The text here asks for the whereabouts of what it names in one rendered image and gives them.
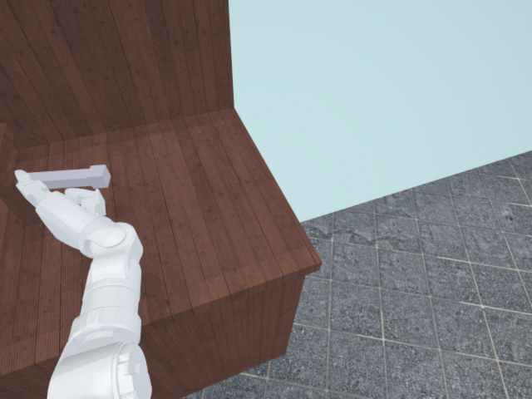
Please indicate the tap lever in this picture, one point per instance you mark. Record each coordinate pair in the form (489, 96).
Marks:
(97, 176)

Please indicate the counter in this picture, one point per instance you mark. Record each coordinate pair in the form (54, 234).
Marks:
(144, 87)

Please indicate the left robot forearm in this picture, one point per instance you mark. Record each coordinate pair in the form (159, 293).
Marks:
(109, 311)

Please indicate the robot left hand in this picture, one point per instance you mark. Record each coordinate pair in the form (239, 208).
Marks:
(62, 214)

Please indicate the left robot upper arm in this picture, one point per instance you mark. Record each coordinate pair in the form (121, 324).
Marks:
(115, 371)

